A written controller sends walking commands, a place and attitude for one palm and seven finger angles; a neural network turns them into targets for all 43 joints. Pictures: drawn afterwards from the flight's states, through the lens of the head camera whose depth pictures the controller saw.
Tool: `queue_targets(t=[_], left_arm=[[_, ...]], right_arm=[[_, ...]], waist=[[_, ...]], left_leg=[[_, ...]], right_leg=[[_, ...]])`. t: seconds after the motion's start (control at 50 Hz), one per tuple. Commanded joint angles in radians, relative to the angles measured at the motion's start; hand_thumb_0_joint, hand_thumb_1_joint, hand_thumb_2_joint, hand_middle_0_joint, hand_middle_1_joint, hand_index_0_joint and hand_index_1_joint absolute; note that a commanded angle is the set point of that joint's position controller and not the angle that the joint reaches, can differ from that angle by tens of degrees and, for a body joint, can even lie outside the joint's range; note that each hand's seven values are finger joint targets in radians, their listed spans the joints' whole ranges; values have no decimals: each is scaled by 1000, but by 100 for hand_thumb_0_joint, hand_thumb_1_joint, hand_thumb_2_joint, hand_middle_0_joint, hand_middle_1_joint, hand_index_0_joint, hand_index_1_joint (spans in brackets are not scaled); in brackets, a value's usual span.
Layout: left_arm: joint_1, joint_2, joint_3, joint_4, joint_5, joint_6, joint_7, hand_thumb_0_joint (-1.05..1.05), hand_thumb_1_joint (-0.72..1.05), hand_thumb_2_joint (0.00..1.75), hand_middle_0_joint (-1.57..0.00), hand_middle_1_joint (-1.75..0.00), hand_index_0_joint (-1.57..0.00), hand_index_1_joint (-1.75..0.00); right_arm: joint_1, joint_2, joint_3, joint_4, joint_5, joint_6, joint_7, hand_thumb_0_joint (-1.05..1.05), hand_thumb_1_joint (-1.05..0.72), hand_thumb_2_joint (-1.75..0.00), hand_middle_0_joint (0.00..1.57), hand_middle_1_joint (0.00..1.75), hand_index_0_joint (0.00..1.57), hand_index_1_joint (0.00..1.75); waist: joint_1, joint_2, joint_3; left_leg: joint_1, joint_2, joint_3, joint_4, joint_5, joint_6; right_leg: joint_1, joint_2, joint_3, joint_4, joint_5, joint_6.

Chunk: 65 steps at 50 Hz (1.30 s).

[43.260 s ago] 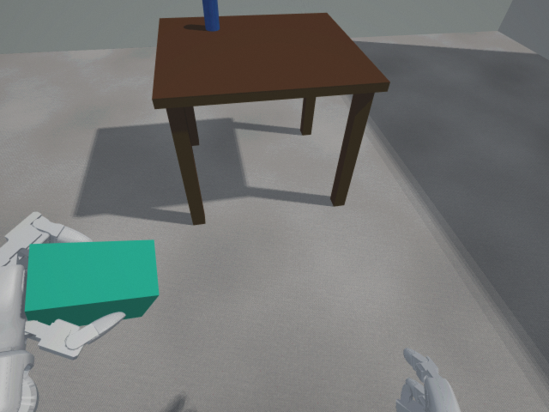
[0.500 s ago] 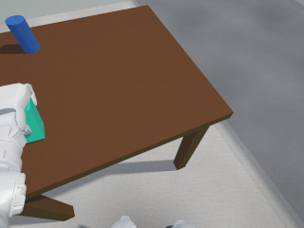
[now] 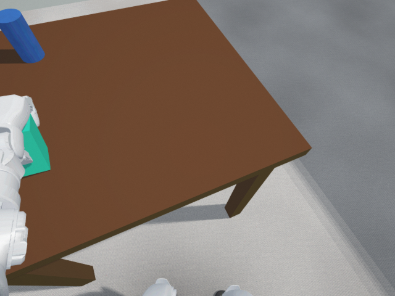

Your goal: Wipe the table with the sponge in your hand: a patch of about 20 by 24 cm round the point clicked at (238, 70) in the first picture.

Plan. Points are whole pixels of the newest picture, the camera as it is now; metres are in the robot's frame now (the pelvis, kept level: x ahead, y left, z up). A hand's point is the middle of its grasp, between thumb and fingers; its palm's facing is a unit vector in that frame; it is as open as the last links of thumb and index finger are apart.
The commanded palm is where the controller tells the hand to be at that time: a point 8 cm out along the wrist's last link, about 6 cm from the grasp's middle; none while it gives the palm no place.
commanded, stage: slide across to the middle lane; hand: left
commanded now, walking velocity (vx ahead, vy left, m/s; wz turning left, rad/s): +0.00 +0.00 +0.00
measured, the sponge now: (17, 154) +0.40 +0.40 -0.01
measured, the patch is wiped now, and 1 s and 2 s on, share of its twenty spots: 0.25 0.35 0.65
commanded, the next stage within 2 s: wipe back along the middle lane in 0.66 s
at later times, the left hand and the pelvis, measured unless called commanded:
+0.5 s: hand (39, 117) +0.46 +0.34 +0.05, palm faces -0.17 +0.03 -0.98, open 10.6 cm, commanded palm +0.45 +0.31 +0.09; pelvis +0.02 +0.00 +0.01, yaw +1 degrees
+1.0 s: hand (60, 119) +0.46 +0.30 +0.04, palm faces -0.13 +0.02 -0.99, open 10.6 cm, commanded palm +0.43 +0.27 +0.08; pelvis +0.03 -0.01 +0.02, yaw +0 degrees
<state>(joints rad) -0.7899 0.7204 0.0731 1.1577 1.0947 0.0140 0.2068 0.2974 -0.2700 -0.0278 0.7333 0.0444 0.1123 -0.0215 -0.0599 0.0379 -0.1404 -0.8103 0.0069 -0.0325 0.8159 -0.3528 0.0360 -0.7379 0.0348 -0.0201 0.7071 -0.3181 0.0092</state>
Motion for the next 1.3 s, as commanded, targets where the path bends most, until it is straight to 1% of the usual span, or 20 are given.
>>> queue_targets(t=[0.0,0.02,0.06,0.16,0.18,0.22,0.28,0.34,0.4,0.48,0.56,0.62,0.68,0.72,0.78,0.88,0.98,1.06,1.16,1.28], left_arm=[[-281,260,32,-68,18,11,34,0,10,130,-120,-160,-120,-160],[-315,241,21,-110,17,4,30,0,10,130,-120,-160,-120,-160],[-339,181,-39,-124,30,9,27,0,10,130,-120,-160,-120,-160],[-386,150,-32,-195,-30,3,29,0,10,130,-120,-160,-120,-160],[-373,109,-54,-192,-54,4,29,0,10,130,-120,-160,-120,-160],[-378,121,-32,-187,-78,6,28,0,10,130,-120,-160,-120,-160],[-380,131,-54,-166,-54,38,22,0,10,130,-120,-160,-120,-160],[-419,127,-62,-205,-31,57,20,0,10,130,-120,-160,-120,-160],[-421,63,-100,-198,-40,67,20,0,10,130,-120,-160,-120,-160],[-392,79,-66,-201,-60,66,23,0,10,130,-120,-160,-120,-160],[-362,131,-18,-193,-23,84,43,0,10,130,-120,-160,-120,-160],[-324,104,-8,-177,-26,102,62,0,10,130,-120,-160,-120,-160],[-344,16,-75,-200,-39,112,70,0,10,130,-120,-160,-120,-160],[-353,26,-53,-199,-48,118,73,0,10,130,-120,-160,-120,-160],[-340,-9,-92,-175,-51,134,68,0,10,130,-120,-160,-120,-160],[-226,-81,-119,-220,-62,138,56,0,10,130,-120,-160,-120,-160],[-140,-104,-124,-211,-69,159,60,0,10,130,-120,-160,-120,-160],[-91,-76,-97,-191,-62,182,71,0,10,130,-120,-160,-120,-160],[-71,-143,-146,-246,-43,195,77,0,10,130,-120,-160,-120,-160],[21,-210,-171,-283,-77,222,86,0,10,130,-120,-160,-120,-160]], right_arm=[[129,-198,-56,-48,-5,-6,-16,0,-90,-90,20,30,20,30],[124,-193,-57,-48,-6,-8,-15,0,-90,-90,20,30,20,30],[129,-185,-62,-49,-6,-9,-13,0,-90,-90,20,30,20,30],[125,-174,-68,-41,-6,-14,-20,0,-90,-90,20,30,20,30],[117,-167,-67,-43,-3,-18,-20,0,-90,-90,20,30,20,30],[112,-169,-65,-30,0,-22,-22,0,-90,-90,20,30,20,30],[108,-169,-57,-21,3,-18,-22,0,-90,-90,20,30,20,30],[108,-169,-59,-14,1,-20,-18,0,-90,-90,20,30,20,30],[95,-161,-58,-14,1,-20,-18,0,-90,-90,20,30,20,30],[95,-161,-60,-13,0,-20,-18,0,-90,-90,20,30,20,30],[93,-166,-61,-11,-4,-13,-9,0,-90,-90,20,30,20,30],[80,-166,-64,-9,-5,-10,1,0,-90,-90,20,30,20,30],[77,-158,-71,-12,-5,-13,10,0,-90,-90,20,30,20,30],[71,-161,-73,-4,-4,-13,9,0,-90,-90,20,30,20,30],[69,-159,-71,-5,0,-12,11,0,-90,-90,20,30,20,30],[41,-146,-75,-18,0,-5,18,0,-90,-90,20,30,20,30],[6,-148,-66,-34,8,7,20,0,-90,-90,20,30,20,30],[-14,-152,-60,-48,10,14,17,0,-90,-90,20,30,20,30],[-41,-139,-63,-65,10,18,19,0,-90,-90,20,30,20,30],[-81,-130,-58,-92,14,24,19,0,-90,-90,20,30,20,30]], waist=[[-47,-12,-297],[-41,47,-317],[-58,83,-306],[-62,72,-371],[-63,68,-361],[-61,56,-355],[-59,56,-329],[-50,121,-342],[-66,84,-313],[-49,51,-355],[-26,63,-375],[-17,58,-364],[-39,47,-374],[-41,35,-376],[-47,11,-360],[-14,43,-393],[-1,-20,-304],[12,-56,-267],[22,5,-286],[36,-30,-277]], left_leg=[[280,2,-19,-72,275,17],[313,4,-21,-75,302,12],[359,8,-29,-77,293,6],[428,19,-42,-86,318,0],[421,15,-35,-93,299,3],[417,17,-33,-102,309,5],[405,12,-25,-122,295,7],[475,16,-35,-134,355,-1],[474,16,-33,-146,351,-1],[474,12,-19,-148,406,2],[472,8,-11,-150,472,-2],[465,10,-8,-150,518,-7],[490,13,1,-139,537,-4],[490,15,-4,-141,547,-3],[476,9,0,-148,507,1],[529,11,2,-148,577,-2],[462,3,9,-174,494,3],[420,-8,14,-190,433,7],[481,-1,6,-191,457,0],[470,-3,2,-200,427,-5]], right_leg=[[83,29,-9,-78,193,-65],[73,28,-5,-74,202,-69],[30,32,-16,-84,158,-70],[50,33,-19,-95,168,-66],[63,33,-17,-106,162,-62],[98,29,-13,-113,188,-61],[127,27,-10,-129,191,-60],[125,29,-16,-132,209,-69],[132,28,-16,-149,211,-64],[210,24,-10,-151,298,-61],[253,21,-7,-139,371,-65],[266,18,-4,-133,418,-66],[263,17,-6,-138,450,-57],[275,15,2,-139,466,-58],[282,12,-3,-143,453,-54],[313,12,-4,-144,487,-58],[336,7,-6,-155,471,-59],[363,2,-2,-162,453,-60],[326,7,-8,-158,404,-69],[338,8,-15,-159,380,-69]])
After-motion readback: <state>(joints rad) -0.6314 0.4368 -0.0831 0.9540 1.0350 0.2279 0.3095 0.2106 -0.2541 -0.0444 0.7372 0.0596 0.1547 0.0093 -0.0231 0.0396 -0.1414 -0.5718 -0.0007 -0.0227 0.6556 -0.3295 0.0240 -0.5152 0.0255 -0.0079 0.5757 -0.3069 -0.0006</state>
